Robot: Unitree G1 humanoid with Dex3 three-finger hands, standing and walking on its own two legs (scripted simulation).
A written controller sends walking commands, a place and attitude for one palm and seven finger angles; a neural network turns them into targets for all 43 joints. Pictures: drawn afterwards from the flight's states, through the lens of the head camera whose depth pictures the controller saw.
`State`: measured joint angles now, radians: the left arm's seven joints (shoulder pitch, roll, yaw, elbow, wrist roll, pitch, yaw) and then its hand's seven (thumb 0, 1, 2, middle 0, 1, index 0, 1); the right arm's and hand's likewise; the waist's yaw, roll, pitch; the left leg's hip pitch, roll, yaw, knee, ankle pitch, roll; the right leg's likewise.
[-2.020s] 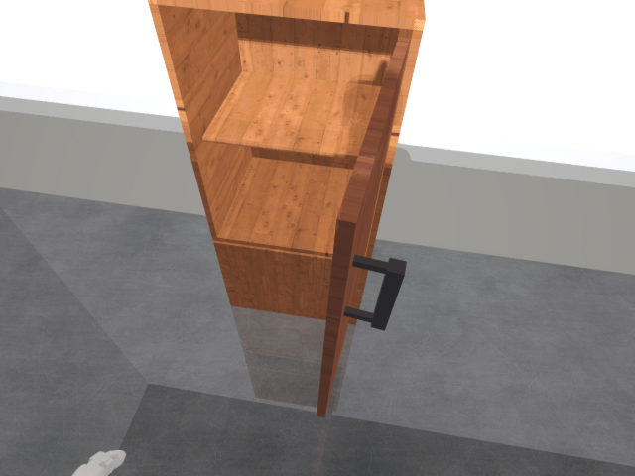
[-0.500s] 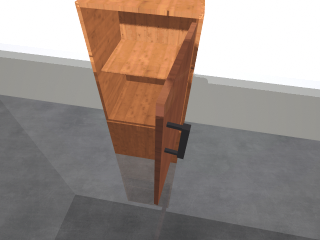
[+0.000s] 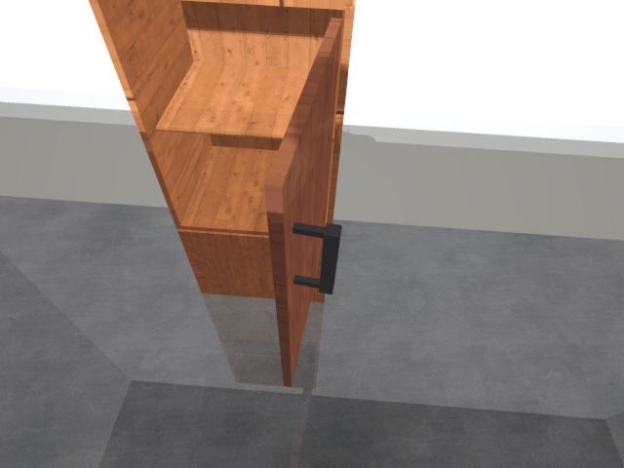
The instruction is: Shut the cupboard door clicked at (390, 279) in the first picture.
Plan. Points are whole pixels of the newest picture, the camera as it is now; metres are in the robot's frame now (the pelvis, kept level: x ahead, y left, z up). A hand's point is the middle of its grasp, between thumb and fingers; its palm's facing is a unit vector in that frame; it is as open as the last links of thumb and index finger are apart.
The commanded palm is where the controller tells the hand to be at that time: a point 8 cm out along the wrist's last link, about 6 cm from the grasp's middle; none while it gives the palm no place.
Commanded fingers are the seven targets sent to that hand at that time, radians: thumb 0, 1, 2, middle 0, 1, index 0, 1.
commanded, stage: walk around to get in front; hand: left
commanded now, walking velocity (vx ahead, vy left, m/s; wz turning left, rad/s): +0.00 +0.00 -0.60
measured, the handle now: (315, 259) +0.37 +0.03 +0.05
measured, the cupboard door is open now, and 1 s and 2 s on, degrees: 83 83 83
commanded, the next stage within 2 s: none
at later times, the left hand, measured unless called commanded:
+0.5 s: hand out of the picture +0.05 +0.16 -0.15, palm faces -0.17 -0.95 -0.26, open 7.4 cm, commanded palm none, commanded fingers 0.00 0.90 0.90 -0.20 -0.30 -0.20 -0.30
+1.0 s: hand (182, 463) +0.15 +0.20 -0.17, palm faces -0.52 -0.83 -0.21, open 7.4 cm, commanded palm none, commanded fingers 0.00 0.90 0.90 -0.20 -0.30 -0.20 -0.30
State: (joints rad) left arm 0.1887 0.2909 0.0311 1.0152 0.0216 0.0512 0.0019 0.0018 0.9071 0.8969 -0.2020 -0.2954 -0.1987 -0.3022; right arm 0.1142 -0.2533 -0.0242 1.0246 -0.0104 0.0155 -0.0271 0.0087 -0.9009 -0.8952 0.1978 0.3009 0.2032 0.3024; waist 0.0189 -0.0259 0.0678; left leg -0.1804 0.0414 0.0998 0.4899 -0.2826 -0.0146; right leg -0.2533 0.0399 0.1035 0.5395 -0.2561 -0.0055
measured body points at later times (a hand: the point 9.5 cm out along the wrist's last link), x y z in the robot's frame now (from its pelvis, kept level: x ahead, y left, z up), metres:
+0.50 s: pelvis -0.02 -0.03 +0.01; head +0.01 -0.05 +0.45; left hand +0.06 +0.21 -0.13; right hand +0.02 -0.30 -0.14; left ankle +0.01 +0.14 -0.67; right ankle +0.00 -0.10 -0.74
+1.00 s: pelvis -0.02 +0.05 +0.01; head +0.02 +0.07 +0.46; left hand +0.18 +0.24 -0.15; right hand -0.12 -0.19 -0.11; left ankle +0.02 +0.12 -0.74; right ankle -0.13 -0.07 -0.65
